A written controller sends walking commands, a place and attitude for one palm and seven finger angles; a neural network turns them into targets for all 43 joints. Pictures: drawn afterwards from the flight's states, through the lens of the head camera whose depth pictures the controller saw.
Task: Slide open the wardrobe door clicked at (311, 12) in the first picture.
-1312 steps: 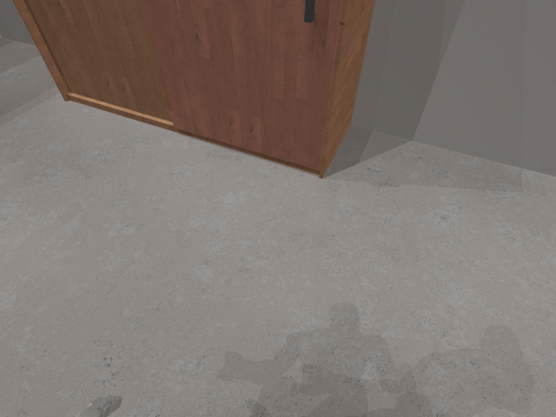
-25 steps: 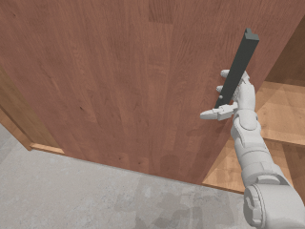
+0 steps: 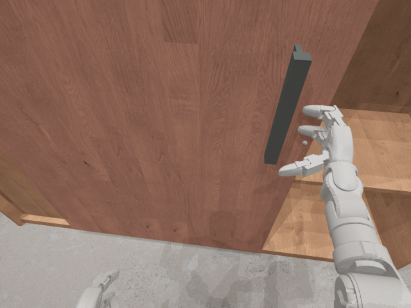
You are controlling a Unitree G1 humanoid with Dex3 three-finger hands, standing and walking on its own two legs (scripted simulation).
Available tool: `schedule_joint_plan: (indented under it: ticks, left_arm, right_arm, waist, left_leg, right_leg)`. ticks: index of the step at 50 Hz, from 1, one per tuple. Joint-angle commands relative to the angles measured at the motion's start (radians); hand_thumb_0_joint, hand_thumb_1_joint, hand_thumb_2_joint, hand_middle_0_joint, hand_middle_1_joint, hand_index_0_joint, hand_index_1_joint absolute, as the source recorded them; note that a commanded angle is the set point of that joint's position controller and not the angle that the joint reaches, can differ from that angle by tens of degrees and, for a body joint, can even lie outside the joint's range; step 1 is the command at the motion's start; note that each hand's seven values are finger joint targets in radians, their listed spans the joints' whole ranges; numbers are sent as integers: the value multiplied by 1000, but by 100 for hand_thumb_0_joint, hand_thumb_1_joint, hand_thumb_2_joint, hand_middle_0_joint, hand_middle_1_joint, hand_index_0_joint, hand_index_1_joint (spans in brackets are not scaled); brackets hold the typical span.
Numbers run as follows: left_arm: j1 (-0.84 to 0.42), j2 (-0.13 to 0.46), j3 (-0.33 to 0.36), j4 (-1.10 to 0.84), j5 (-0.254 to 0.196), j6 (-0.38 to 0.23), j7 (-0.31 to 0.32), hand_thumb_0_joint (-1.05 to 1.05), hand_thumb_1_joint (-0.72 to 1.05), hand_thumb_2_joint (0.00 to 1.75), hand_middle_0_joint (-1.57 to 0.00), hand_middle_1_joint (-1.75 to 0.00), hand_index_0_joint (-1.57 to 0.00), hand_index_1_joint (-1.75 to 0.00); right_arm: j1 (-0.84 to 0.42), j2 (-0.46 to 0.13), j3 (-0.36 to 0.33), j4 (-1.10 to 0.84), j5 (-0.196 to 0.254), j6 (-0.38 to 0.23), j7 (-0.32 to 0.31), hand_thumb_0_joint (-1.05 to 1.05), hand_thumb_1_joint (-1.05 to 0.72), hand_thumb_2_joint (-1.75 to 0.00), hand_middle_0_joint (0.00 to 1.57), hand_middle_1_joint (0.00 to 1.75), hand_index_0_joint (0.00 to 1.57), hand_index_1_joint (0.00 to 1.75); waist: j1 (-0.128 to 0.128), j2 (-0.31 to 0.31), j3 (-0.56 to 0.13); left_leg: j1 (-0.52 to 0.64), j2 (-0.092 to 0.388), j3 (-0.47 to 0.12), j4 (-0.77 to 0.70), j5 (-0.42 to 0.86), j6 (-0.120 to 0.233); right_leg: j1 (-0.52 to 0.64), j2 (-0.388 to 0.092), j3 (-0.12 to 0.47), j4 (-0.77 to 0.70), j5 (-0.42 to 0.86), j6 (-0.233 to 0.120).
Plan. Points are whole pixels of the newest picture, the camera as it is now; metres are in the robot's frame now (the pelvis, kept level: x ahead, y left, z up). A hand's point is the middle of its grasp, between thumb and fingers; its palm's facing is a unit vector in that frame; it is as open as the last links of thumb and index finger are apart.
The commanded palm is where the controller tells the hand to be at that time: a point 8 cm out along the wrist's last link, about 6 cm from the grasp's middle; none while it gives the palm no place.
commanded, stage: slip the hand off the handle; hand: right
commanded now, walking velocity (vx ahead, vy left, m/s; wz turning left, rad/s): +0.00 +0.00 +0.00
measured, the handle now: (282, 111) +0.48 -0.11 +0.15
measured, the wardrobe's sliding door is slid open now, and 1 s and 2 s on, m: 0.59 0.59 0.59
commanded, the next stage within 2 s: draw the hand back to the body in 0.88 s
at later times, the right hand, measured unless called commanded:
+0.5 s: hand (312, 167) +0.36 -0.17 +0.11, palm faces +0.06 +1.00 -0.07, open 14.7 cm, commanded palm +0.32 -0.22 +0.13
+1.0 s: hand (326, 206) +0.28 -0.17 +0.12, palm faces +0.11 +0.99 -0.10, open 14.7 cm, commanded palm +0.25 -0.22 +0.13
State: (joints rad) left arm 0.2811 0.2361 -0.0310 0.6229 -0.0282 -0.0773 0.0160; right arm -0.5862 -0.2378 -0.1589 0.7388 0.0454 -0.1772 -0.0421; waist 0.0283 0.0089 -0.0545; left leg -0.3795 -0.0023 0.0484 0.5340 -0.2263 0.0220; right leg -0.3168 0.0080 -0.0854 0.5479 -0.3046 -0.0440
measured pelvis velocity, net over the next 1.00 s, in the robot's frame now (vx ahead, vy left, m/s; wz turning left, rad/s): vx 0.00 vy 0.02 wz -0.04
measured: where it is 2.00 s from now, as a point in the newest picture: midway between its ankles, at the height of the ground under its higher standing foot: outside the picture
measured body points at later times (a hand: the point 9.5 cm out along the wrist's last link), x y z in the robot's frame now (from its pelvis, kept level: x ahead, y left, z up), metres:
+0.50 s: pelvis +0.00 +0.00 +0.00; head +0.00 +0.00 +0.45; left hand +0.12 +0.24 -0.10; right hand +0.35 -0.22 +0.12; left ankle +0.03 +0.11 -0.73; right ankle -0.01 -0.09 -0.73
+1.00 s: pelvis +0.00 +0.02 +0.00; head -0.03 +0.03 +0.45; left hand +0.20 +0.22 -0.07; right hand +0.27 -0.22 +0.12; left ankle +0.03 +0.11 -0.73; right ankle -0.01 -0.09 -0.73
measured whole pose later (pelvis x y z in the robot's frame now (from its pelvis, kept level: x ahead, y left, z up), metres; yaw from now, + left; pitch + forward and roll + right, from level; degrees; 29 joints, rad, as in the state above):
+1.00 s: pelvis +0.00 +0.02 +0.00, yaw -2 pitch -1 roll +0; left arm 0.21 0.23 -0.07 0.58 -0.04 -0.13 0.05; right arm -0.01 -0.23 -0.09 0.06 0.15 -0.02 0.08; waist -0.05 -0.03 -0.05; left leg -0.27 -0.01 0.09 0.54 -0.25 0.04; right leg -0.23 0.00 -0.04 0.56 -0.31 -0.02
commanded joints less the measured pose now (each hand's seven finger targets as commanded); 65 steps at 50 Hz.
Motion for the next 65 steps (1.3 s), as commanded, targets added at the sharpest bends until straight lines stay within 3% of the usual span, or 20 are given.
schedule_joint_plan:
  ticks: [1, 3, 9, 10, 14, 18, 22, 25, 28, 30, 33, 37, 42, 45, 50, 51, 53, 56, 59, 65]
  left_arm:
    - [9, 148, 57, -91, -20, -40, 25, 0, 90, 90, -20, -30, -20, -30]
    - [14, 152, 58, -79, -23, -46, 32, 0, 90, 90, -20, -30, -20, -30]
    - [29, 172, 54, -50, -22, -56, 39, 0, 90, 90, -20, -30, -20, -30]
    - [28, 165, 55, -58, -21, -60, 33, 0, 90, 90, -20, -30, -20, -30]
    - [30, 167, 64, -93, -16, -65, 10, 0, 90, 90, -20, -30, -20, -30]
    - [3, 161, 70, -130, -15, -67, -7, 0, 90, 90, -20, -30, -20, -30]
    - [-44, 153, 68, -153, -19, -66, -4, 0, 90, 90, -20, -30, -20, -30]
    - [-82, 143, 57, -164, -21, -69, 6, 0, 90, 90, -20, -30, -20, -30]
    - [-104, 139, 47, -165, -25, -76, 21, 0, 90, 90, -20, -30, -20, -30]
    - [-124, 133, 44, -170, -28, -86, 29, 0, 90, 90, -20, -30, -20, -30]
    - [-130, 134, 36, -167, -30, -97, 40, 0, 90, 90, -20, -30, -20, -30]
    - [-148, 127, 27, -172, -32, -108, 48, 0, 90, 90, -20, -30, -20, -30]
    - [-168, 121, 20, -184, -22, -104, 47, 0, 90, 90, -20, -30, -20, -30]
    - [-182, 110, 16, -193, -17, -103, 42, 0, 90, 90, -20, -30, -20, -30]
    - [-182, 108, 12, -185, -14, -117, 47, 0, 90, 90, -20, -30, -20, -30]
    - [-194, 123, 2, -179, -25, -129, 59, 0, 90, 90, -20, -30, -20, -30]
    - [-202, 122, -3, -179, -32, -148, 80, 0, 90, 90, -20, -30, -20, -30]
    - [-191, 118, 0, -183, -29, -167, 80, 0, 90, 90, -20, -30, -20, -30]
    - [-191, 123, 6, -186, -29, -163, 64, 0, 90, 90, -20, -30, -20, -30]
    - [-202, 123, 13, -216, -30, -165, 53, 0, 90, 90, -20, -30, -20, -30]
  right_arm:
    - [-507, -128, 31, -241, 29, -82, 59, 0, 55, -20, 25, 115, 25, 115]
    - [-575, -105, 66, -237, 43, -85, 88, 0, 55, -20, 25, 115, 25, 115]
    - [-588, -198, -18, -126, 68, -93, 114, 0, 55, -20, 25, 115, 25, 115]
    - [-541, -153, 2, -128, 73, -97, 117, 0, 55, -20, 25, 115, 25, 115]
    - [-307, -182, -58, -209, 77, -107, 117, 0, 55, -20, 25, 115, 25, 115]
    - [-181, -143, -27, -413, 81, -93, 117, 0, 55, -20, 25, 115, 25, 115]
    - [-73, -190, -79, -579, 88, -52, 94, 0, 55, -20, 25, 115, 25, 115]
    - [-15, -190, -76, -662, 87, -28, 82, 0, 55, -20, 25, 115, 25, 115]
    - [-32, -150, -18, -716, 87, -6, 88, 0, 55, -20, 25, 115, 25, 115]
    - [47, -135, -8, -744, 98, 8, 102, 0, 55, -20, 25, 115, 25, 115]
    - [62, -108, 37, -756, 111, 27, 132, 0, 55, -20, 25, 115, 25, 115]
    - [118, -82, 61, -772, 126, 65, 150, 0, 55, -20, 25, 115, 25, 115]
    - [226, -143, -16, -836, 123, 93, 126, 0, 55, -20, 25, 115, 25, 115]
    - [267, -158, -36, -912, 118, 88, 112, 0, 55, -20, 25, 115, 25, 115]
    - [248, -132, 2, -954, 117, 68, 118, 0, 55, -20, 25, 115, 25, 115]
    - [220, -116, -17, -913, 223, 95, 193, 0, 55, -20, 25, 115, 25, 115]
    - [190, -154, -31, -943, 251, 122, 269, 0, 55, -20, 25, 115, 25, 115]
    - [310, -165, -54, -945, 245, 153, 291, 0, 55, -20, 25, 115, 25, 115]
    - [473, -192, -133, -924, 262, 188, 285, 0, 55, -20, 25, 115, 25, 115]
    - [513, -189, -141, -1108, 272, 216, 284, 0, 55, -20, 25, 115, 25, 115]
  waist:
    - [32, -32, -275]
    - [56, -45, -261]
    - [42, -6, -265]
    - [24, -15, -277]
    - [-44, -23, -353]
    - [-54, -13, -326]
    - [-70, 9, -279]
    - [-69, -15, -235]
    - [-34, -12, -187]
    - [-46, -51, -182]
    - [-25, -25, -154]
    - [-32, -2, -114]
    - [-68, 24, -146]
    - [-79, -24, -148]
    - [-57, -42, -126]
    - [-40, -34, -154]
    - [-51, -65, -169]
    - [-78, -39, -146]
    - [-103, 56, -126]
    - [-96, -21, -116]
  left_leg:
    - [105, 0, -36, -38, 234, 15]
    - [65, -1, -32, -43, 194, 16]
    - [47, -1, -23, -31, 129, 19]
    - [58, -1, -22, -23, 148, 22]
    - [118, -2, -18, 10, 249, 22]
    - [141, -4, -17, 12, 294, 15]
    - [187, -4, -25, -10, 277, 14]
    - [193, -2, -28, -29, 217, 14]
    - [159, -4, -30, -57, 130, 10]
    - [158, -4, -30, -64, 100, 11]
    - [138, -3, -27, -76, 61, 8]
    - [126, 1, -22, -87, 23, 4]
    - [184, 9, -29, -84, 65, 1]
    - [208, 11, -33, -77, 107, 5]
    - [185, 5, -34, -78, 117, 3]
    - [231, 8, -37, -89, 126, 7]
    - [255, 14, -44, -91, 139, 8]
    - [252, 15, -33, -91, 148, 5]
    - [272, 19, -27, -87, 189, -1]
    - [248, 15, -27, -85, 200, -1]
  right_leg:
    - [126, -26, 88, -52, 283, 18]
    - [147, -29, 107, -50, 257, 20]
    - [101, -22, 132, -51, 183, 23]
    - [104, -20, 128, -49, 209, 26]
    - [123, -29, 117, -28, 393, 39]
    - [127, -42, 106, -26, 491, 41]
    - [90, -35, 84, -52, 381, 28]
    - [72, -27, 78, -73, 274, 19]
    - [76, -24, 84, -81, 174, 11]
    - [86, -21, 84, -84, 144, 12]
    - [89, -19, 97, -84, 104, 10]
    - [78, -12, 106, -87, 64, 12]
    - [65, -4, 93, -81, 107, 11]
    - [72, -5, 85, -82, 146, 14]
    - [87, -6, 88, -71, 155, 11]
    - [99, -3, 89, -77, 136, 12]
    - [107, -1, 88, -79, 139, 10]
    - [91, -1, 96, -92, 161, 10]
    - [57, -5, 90, -92, 198, 11]
    - [96, -6, 82, -86, 220, 12]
